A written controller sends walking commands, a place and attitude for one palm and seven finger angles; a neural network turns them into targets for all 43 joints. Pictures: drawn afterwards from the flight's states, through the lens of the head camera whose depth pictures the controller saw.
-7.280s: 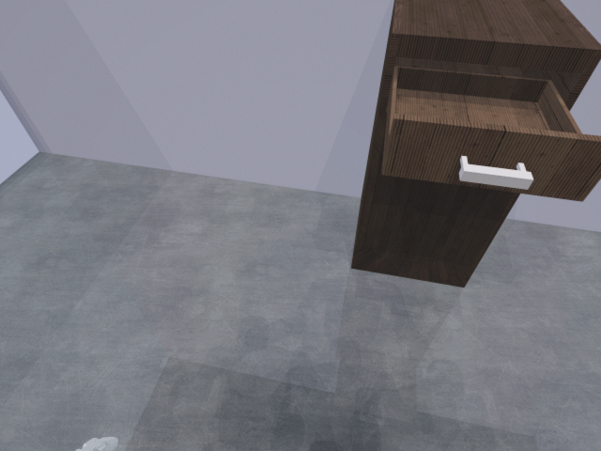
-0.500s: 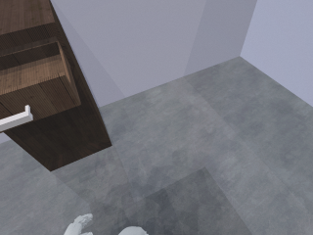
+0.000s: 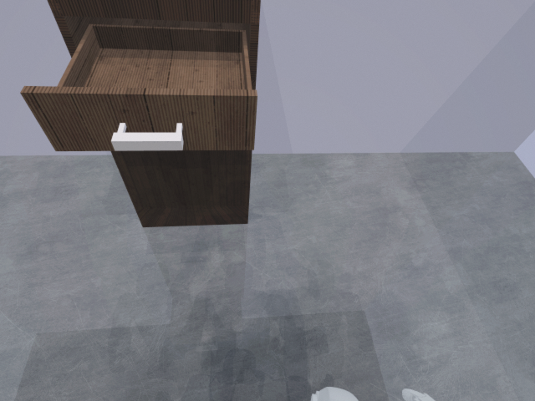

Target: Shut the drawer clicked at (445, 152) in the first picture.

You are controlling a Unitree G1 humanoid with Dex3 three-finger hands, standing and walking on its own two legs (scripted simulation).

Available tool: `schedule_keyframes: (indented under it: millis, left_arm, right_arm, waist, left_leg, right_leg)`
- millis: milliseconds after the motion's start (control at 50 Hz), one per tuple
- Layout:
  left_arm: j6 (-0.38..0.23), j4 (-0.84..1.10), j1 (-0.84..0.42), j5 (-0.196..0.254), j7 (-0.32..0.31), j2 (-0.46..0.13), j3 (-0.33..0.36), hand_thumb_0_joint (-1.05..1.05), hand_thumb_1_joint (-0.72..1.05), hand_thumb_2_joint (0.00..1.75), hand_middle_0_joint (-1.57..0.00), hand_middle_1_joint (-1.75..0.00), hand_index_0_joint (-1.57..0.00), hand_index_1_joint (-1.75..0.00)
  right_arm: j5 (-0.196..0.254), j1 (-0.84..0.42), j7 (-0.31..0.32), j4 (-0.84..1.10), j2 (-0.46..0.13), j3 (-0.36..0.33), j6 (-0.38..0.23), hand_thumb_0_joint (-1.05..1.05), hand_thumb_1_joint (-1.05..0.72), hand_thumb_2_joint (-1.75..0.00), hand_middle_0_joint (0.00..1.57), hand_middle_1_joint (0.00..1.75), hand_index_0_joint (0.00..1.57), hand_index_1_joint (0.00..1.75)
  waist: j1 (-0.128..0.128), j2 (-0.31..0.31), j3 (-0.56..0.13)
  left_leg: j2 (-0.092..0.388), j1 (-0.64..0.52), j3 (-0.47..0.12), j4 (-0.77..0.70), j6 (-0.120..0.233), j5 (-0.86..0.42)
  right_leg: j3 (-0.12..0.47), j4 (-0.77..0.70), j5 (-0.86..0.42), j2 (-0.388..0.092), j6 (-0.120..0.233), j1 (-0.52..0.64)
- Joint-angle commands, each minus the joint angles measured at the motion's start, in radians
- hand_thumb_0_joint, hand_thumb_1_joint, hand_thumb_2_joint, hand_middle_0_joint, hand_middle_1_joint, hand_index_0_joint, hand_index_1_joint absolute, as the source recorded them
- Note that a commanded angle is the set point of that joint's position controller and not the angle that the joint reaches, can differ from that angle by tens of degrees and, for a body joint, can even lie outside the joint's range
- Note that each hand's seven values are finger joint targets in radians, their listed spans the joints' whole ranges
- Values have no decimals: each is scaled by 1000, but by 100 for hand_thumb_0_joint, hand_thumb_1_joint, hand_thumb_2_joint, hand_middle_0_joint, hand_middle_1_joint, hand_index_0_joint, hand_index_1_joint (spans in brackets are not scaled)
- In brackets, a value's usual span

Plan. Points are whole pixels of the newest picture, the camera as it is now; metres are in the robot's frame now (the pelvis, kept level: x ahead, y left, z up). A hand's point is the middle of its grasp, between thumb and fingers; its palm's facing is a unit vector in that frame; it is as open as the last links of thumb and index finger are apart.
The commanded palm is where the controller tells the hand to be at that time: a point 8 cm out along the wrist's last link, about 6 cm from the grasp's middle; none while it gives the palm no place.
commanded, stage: turn to face it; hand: left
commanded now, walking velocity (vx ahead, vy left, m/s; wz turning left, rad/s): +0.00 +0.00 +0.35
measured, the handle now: (150, 134) +0.55 +0.28 +0.03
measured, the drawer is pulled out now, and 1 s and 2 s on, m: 0.28 0.28 0.28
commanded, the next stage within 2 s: take the last steps up to it in 0.32 s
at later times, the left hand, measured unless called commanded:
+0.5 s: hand out of the picture +0.05 +0.15 -0.14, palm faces +0.20 -0.94 -0.27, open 7.4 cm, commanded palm none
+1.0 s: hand out of the picture -0.03 +0.19 -0.17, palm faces +0.29 -0.94 -0.15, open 7.4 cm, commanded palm none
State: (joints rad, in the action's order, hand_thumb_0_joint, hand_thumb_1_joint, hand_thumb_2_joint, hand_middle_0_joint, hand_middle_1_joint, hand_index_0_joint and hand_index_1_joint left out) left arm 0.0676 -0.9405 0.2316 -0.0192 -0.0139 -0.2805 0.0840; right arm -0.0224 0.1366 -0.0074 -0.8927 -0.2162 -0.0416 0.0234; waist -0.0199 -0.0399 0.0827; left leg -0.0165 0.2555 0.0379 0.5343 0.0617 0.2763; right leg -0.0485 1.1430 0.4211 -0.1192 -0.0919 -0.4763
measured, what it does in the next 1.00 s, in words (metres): steps on the spot: right foot, then left foot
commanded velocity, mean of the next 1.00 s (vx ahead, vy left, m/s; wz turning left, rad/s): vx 0.18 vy -0.01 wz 0.11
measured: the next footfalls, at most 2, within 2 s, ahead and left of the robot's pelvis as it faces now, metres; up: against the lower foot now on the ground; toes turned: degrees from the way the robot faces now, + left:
right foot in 0.34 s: +0.05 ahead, -0.14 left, +0.00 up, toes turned +4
left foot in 0.82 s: +0.05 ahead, +0.13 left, +0.00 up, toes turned +19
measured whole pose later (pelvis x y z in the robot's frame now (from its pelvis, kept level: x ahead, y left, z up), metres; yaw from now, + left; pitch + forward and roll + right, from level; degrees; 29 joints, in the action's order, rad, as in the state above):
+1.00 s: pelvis +0.07 +0.03 +0.00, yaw +12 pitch -2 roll +0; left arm 0.02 -1.14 0.41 -0.03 0.01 -0.17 0.06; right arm -0.02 0.28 0.03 -1.04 -0.15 -0.04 -0.06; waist -0.03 -0.04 0.01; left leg 0.01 0.08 0.14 0.41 0.03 0.30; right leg -0.07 1.08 0.31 -0.09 0.00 -0.46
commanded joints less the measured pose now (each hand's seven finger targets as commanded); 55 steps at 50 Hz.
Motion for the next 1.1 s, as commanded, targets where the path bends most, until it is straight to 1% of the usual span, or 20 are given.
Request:
schedule_keyframes:
  millis: [0, 200, 280, 300, 320, 340, 360, 400, 440, 520, 680, 720, 760, 780, 800, 820, 840, 880, 940, 1080]
  left_arm:
    - [-34, 81, -8, 2, -2, -56, 4, 0, 90, 90, -20, -30, -20, -30]
    - [-43, 113, -68, 10, -12, -11, -13, 0, 90, 90, -20, -30, -20, -30]
    - [-63, 80, 43, 14, -22, -14, -10, 0, 90, 90, -20, -30, -20, -30]
    - [-76, 76, 65, 6, -27, -62, -3, 0, 90, 90, -20, -30, -20, -30]
    - [-85, 67, 80, -7, -32, -135, 9, 0, 90, 90, -20, -30, -20, -30]
    - [-82, 80, 86, 0, -27, -145, 7, 0, 90, 90, -20, -30, -20, -30]
    - [-81, 84, 45, 1, -29, -129, 10, 0, 90, 90, -20, -30, -20, -30]
    - [-78, 92, -34, 4, -29, -67, -4, 0, 90, 90, -20, -30, -20, -30]
    - [-90, 79, -5, 3, -22, -38, -9, 0, 90, 90, -20, -30, -20, -30]
    - [-109, 21, 104, -5, -17, -31, -9, 0, 90, 90, -20, -30, -20, -30]
    - [-120, -92, 230, -16, -3, -47, -11, 0, 90, 90, -20, -30, -20, -30]
    - [-115, -108, 224, -13, 0, -45, -10, 0, 90, 90, -20, -30, -20, -30]
    - [-109, -123, 190, -2, 1, -26, -14, 0, 90, 90, -20, -30, -20, -30]
    - [-106, -120, 184, 0, 6, 11, -22, 0, 90, 90, -20, -30, -20, -30]
    - [-104, -101, 191, 2, 11, 73, -34, 0, 90, 90, -20, -30, -20, -30]
    - [-109, -64, 131, -1, 10, 78, -40, 0, 90, 90, -20, -30, -20, -30]
    - [-102, -58, 74, -8, 5, 58, -34, 0, 90, 90, -20, -30, -20, -30]
    - [-98, -88, 71, -7, 21, 50, -22, 0, 90, 90, -20, -30, -20, -30]
    - [-87, -124, 144, -11, 29, 83, -22, 0, 90, 90, -20, -30, -20, -30]
    - [-77, -56, -12, -3, 33, 84, -20, 0, 90, 90, -20, -30, -20, -30]
  right_arm:
    - [7, 66, 21, 42, -179, -47, -21, 0, -90, -90, 20, 30, 20, 30]
    - [-5, 98, 23, 13, -168, -54, -7, 0, -90, -90, 20, 30, 20, 30]
    - [6, 78, 20, 7, -143, -51, -6, 0, -90, -90, 20, 30, 20, 30]
    - [15, 92, 14, 4, -105, -47, -10, 0, -90, -90, 20, 30, 20, 30]
    - [20, 102, 10, 22, -43, -36, -13, 0, -90, -90, 20, 30, 20, 30]
    - [9, 88, 17, 24, -77, -50, 4, 0, -90, -90, 20, 30, 20, 30]
    - [4, 82, 15, 9, -85, -55, 20, 0, -90, -90, 20, 30, 20, 30]
    - [4, 114, 6, -32, -84, -58, 28, 0, -90, -90, 20, 30, 20, 30]
    - [-3, 134, -1, -56, -68, -52, 27, 0, -90, -90, 20, 30, 20, 30]
    - [-11, 82, -13, -54, -62, -49, 12, 0, -90, -90, 20, 30, 20, 30]
    - [-2, 2, -21, -43, -12, -22, -27, 0, -90, -90, 20, 30, 20, 30]
    - [0, 41, -17, -58, -2, -15, -39, 0, -90, -90, 20, 30, 20, 30]
    - [2, 152, -5, -104, -17, -13, -54, 0, -90, -90, 20, 30, 20, 30]
    - [2, 242, 6, -136, -65, -22, -64, 0, -90, -90, 20, 30, 20, 30]
    - [-6, 338, 14, -161, -161, -49, -67, 0, -90, -90, 20, 30, 20, 30]
    - [-7, 419, 23, -170, -215, -56, -62, 0, -90, -90, 20, 30, 20, 30]
    - [-8, 391, 32, -176, -186, -48, -64, 0, -90, -90, 20, 30, 20, 30]
    - [-1, 267, 35, -145, -88, -20, -70, 0, -90, -90, 20, 30, 20, 30]
    - [4, 242, 39, -144, -38, -13, -96, 0, -90, -90, 20, 30, 20, 30]
    - [3, 314, 45, -186, -46, -13, -106, 0, -90, -90, 20, 30, 20, 30]
  waist:
    - [35, 167, -119]
    - [51, 182, -100]
    - [-5, 136, -144]
    - [-12, 31, -158]
    - [-7, -200, -141]
    - [-19, -169, -134]
    - [-3, -174, -101]
    - [38, -89, -44]
    - [30, -98, -29]
    - [-8, -103, 10]
    - [-47, -124, 8]
    - [-27, -127, -3]
    - [35, -80, -19]
    - [75, 55, -57]
    - [109, 290, -77]
    - [136, 291, -47]
    - [136, 304, -5]
    - [74, 190, 114]
    - [21, 148, 76]
    - [29, 150, 94]
  left_leg:
    - [235, -146, -241, -200, 103, -526]
    - [236, -102, -356, -174, 132, -493]
    - [169, 18, -337, -78, 65, -398]
    - [108, 113, -283, 19, 8, -251]
    - [-41, 267, -108, 190, -69, 115]
    - [-36, 242, -122, 369, -80, 312]
    - [-17, 249, -141, 501, -82, 293]
    - [14, 268, -125, 621, -90, 173]
    - [32, 280, -96, 645, -101, 81]
    - [70, 327, -61, 565, -105, 33]
    - [66, 196, 37, 173, -71, 105]
    - [41, 78, 74, 57, -60, 78]
    - [28, -169, 107, -102, -61, -19]
    - [91, -325, 24, -149, -46, 34]
    - [324, -425, -281, -237, 28, 156]
    - [450, -396, -455, -337, 103, 169]
    - [450, -316, -441, -373, 114, 201]
    - [373, -149, -297, -400, 98, 150]
    - [297, -134, -119, -388, 77, -130]
    - [304, -226, -30, -352, 104, -419]
  right_leg:
    - [33, -41, -48, 7, -5, -55]
    - [23, -349, 31, 77, 26, 86]
    - [16, -703, -219, 84, 43, 346]
    - [121, -809, -315, -17, 67, 466]
    - [346, -838, -474, -255, 169, 513]
    - [376, -857, -524, -351, 267, 390]
    - [353, -874, -472, -307, 280, 320]
    - [217, -868, -416, -212, 251, 278]
    - [151, -898, -293, -166, 216, 291]
    - [175, -971, -53, -181, 214, 337]
    - [148, -978, -55, -184, 241, 366]
    - [108, -933, -70, -152, 230, 321]
    - [50, -837, -18, -104, 188, 172]
    - [5, -692, -5, -58, 155, 68]
    - [-87, -426, 68, 43, 107, -110]
    - [-74, -229, 155, 80, 102, -204]
    - [-9, -94, 130, 45, 110, -228]
    - [26, -22, -33, -10, 110, -208]
    - [8, -26, -167, -8, 84, -151]
    - [-17, -213, -245, -16, 70, -224]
